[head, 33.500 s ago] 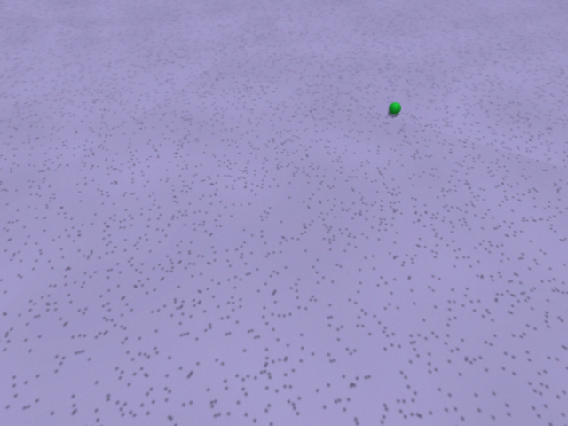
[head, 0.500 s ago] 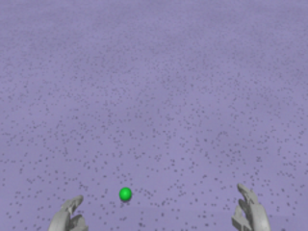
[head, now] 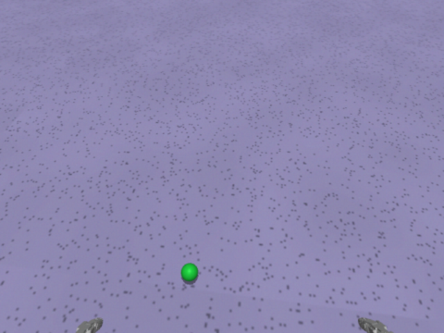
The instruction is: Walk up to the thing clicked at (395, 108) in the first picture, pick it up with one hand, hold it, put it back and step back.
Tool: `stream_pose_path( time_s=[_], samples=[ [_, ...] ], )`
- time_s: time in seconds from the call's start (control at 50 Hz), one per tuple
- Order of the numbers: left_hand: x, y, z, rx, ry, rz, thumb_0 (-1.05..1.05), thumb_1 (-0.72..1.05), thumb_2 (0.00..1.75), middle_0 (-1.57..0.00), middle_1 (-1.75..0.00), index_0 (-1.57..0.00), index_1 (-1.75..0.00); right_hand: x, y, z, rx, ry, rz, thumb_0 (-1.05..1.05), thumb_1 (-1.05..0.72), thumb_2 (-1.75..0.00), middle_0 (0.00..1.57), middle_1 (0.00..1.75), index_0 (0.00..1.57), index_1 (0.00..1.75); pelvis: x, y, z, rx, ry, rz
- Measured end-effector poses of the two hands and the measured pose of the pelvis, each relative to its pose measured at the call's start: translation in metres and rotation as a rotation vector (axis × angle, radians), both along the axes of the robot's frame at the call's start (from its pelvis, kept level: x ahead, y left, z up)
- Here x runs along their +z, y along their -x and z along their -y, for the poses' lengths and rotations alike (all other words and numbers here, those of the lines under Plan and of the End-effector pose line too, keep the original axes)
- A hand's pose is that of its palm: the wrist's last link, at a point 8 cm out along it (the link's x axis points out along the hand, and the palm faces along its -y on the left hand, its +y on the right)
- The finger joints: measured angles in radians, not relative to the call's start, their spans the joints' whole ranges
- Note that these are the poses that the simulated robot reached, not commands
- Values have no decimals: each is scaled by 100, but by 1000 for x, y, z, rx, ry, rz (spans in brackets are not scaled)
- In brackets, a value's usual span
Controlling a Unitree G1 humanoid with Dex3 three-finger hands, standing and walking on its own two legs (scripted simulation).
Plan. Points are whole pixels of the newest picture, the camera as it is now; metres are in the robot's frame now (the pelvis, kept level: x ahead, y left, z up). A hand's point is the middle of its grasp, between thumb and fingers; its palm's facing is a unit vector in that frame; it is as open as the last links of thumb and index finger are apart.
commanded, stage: stand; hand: left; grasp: from above
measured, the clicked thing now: (189, 272) +0.47 +0.16 -0.71
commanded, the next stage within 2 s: none
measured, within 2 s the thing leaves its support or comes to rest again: neither
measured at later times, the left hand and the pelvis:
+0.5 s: hand out of the picture +0.03 +0.24 -0.13, palm faces +0.04 -0.94 -0.33, open 7.4 cm; pelvis -0.01 +0.00 +0.03, yaw +1 degrees
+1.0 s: hand out of the picture +0.05 +0.23 -0.13, palm faces +0.03 -0.94 -0.33, open 7.4 cm; pelvis +0.00 -0.01 +0.03, yaw +0 degrees
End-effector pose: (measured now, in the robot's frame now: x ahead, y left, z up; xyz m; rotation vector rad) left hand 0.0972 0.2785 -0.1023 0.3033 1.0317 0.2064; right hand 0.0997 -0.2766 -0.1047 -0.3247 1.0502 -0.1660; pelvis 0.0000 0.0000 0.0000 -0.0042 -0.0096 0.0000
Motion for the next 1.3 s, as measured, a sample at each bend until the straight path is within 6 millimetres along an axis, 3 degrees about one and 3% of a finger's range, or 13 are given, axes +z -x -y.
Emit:
stream_pose_path(
  time_s=[0.22, 0.46, 0.88, 1.3],
  samples=[
    [-3, 55, -3, 74, 35, -156, 1, 90, 90, -20, -30, -20, -30, 4, 30, -11, -48, -30, -101, 1, -90, -90, 21, 30, 20, 30, 19, 3, -5, 5, 6, 55],
    [6, 79, -3, 96, 21, -223, 1, 90, 90, -21, -30, -20, -30, 4, 45, -6, -70, -50, -149, 1, -90, -90, 21, 30, 20, 30, 29, 9, -1, 11, -3, 78],
    [9, 63, 6, 81, 18, -226, 0, 90, 90, -21, -30, -20, -30, 7, 59, 19, -91, -27, -210, 1, -90, -90, 21, 30, 20, 30, 32, 7, 12, 10, -1, 72],
    [18, 35, 8, 65, 8, -191, 0, 90, 90, -21, -30, -20, -30, 9, 36, 25, -76, -33, -174, 1, -90, -90, 21, 30, 20, 30, 34, -1, 18, 4, -5, 64]
  ],
)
